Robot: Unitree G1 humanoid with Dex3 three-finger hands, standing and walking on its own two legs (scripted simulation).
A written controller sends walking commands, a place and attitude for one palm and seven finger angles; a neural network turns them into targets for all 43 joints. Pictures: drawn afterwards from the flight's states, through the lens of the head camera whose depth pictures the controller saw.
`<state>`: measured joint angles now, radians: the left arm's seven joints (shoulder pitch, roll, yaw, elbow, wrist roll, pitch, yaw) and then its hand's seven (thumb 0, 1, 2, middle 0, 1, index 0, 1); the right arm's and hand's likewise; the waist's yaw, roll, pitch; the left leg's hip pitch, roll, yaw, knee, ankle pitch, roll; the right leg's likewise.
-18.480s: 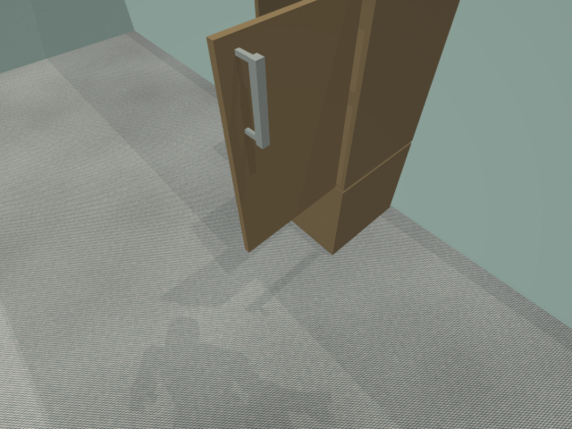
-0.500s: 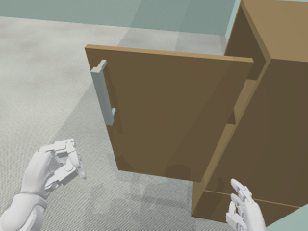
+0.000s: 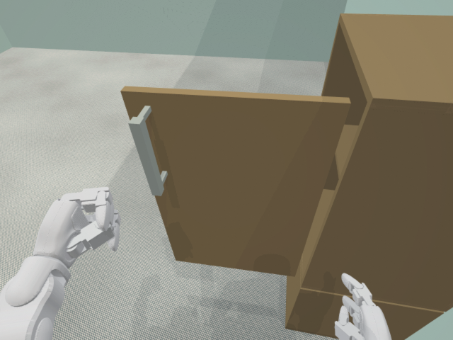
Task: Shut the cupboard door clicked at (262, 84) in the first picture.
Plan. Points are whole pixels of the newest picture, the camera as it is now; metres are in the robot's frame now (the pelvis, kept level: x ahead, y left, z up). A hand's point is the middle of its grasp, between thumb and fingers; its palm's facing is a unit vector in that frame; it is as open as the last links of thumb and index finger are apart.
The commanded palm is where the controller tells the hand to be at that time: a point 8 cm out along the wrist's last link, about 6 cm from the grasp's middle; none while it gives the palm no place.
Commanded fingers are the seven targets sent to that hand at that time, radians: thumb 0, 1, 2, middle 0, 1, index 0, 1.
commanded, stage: raise the hand and make a fist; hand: left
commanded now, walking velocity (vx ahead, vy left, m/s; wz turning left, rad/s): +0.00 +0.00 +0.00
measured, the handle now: (152, 153) +0.40 +0.18 +0.15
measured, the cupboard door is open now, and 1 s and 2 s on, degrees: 92 92 91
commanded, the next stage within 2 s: bring the fist close to the handle in 0.18 s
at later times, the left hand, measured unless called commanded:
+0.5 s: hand (121, 220) +0.25 +0.19 +0.14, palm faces +0.00 -1.00 -0.10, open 3.1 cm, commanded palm +0.23 +0.22 +0.15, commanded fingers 0.00 0.90 0.90 -1.30 -1.50 -1.30 -1.50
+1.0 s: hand (139, 204) +0.28 +0.17 +0.14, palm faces -0.02 -1.00 -0.09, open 3.1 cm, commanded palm +0.26 +0.21 +0.15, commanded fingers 0.00 0.90 0.90 -1.30 -1.50 -1.30 -1.50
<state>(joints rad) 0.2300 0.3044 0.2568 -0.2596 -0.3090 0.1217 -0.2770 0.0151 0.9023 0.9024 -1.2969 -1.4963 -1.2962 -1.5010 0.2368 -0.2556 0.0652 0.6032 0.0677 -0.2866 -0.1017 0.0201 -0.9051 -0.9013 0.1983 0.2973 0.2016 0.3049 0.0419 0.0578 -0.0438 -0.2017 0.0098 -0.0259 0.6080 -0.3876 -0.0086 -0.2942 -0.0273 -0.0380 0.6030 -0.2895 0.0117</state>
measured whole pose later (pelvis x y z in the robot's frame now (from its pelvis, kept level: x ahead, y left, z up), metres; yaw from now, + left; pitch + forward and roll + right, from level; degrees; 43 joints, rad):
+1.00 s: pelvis +0.01 +0.00 +0.00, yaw +0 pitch +0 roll +0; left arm 0.10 0.25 0.16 -0.19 -0.24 0.10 -0.18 0.02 0.90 0.90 -1.30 -1.50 -1.30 -1.50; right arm 0.23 -0.25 0.06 0.62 0.06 -0.27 -0.09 0.02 -0.91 -0.90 0.20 0.30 0.20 0.30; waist 0.03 0.06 -0.04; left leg -0.20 0.01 -0.02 0.60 -0.40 -0.01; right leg -0.30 -0.03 -0.03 0.62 -0.31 0.01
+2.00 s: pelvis +0.00 +0.00 +0.00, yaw -1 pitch +0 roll +0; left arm -0.18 0.25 0.13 0.09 -0.22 0.10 -0.17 0.02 0.90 0.90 -1.31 -1.50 -1.30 -1.50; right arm 0.19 -0.24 0.06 0.64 0.06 -0.19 -0.09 0.02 -0.91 -0.90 0.20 0.30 0.20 0.30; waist 0.01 0.05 -0.02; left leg -0.20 0.00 -0.01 0.58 -0.37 -0.01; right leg -0.30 -0.03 -0.02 0.60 -0.28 0.01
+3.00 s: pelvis -0.01 -0.01 +0.00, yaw -2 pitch +6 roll +1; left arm -0.82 0.36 0.19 0.94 -0.18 -0.13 -0.39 0.01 0.88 0.91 -1.30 -1.50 -1.30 -1.50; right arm 0.33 -0.29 0.03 0.69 0.04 -0.12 -0.08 0.02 -0.91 -0.90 0.20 0.30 0.20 0.30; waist -0.11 0.03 -0.02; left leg -0.35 0.01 0.01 0.61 -0.36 -0.01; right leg -0.48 -0.03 0.00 0.65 -0.27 0.00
